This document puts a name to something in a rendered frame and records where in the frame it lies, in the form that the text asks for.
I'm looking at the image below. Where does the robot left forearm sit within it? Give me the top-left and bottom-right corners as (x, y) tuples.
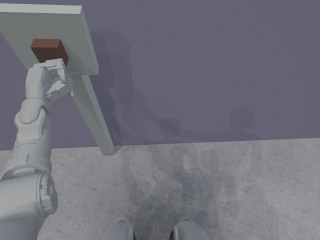
(0, 99), (53, 181)

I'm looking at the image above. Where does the robot right thigh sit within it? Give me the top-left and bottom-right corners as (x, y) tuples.
(173, 221), (210, 240)

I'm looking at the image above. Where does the robot left shin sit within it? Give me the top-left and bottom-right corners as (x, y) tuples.
(115, 218), (126, 224)

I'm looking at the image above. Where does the panel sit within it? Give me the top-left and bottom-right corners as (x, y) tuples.
(0, 3), (114, 156)

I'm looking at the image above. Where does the left robot hand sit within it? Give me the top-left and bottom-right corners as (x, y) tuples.
(25, 58), (76, 107)

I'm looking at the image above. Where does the button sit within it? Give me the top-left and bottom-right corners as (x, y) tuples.
(30, 38), (69, 67)

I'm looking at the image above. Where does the left robot upper arm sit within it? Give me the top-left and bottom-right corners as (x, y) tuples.
(0, 173), (58, 240)

